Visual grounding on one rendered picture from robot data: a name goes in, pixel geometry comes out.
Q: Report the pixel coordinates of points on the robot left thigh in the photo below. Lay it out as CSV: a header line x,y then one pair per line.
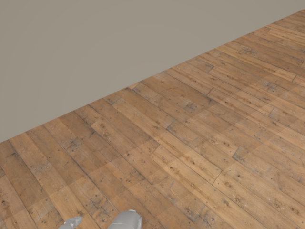
x,y
127,220

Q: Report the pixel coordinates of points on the left robot hand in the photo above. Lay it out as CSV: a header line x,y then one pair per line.
x,y
71,223

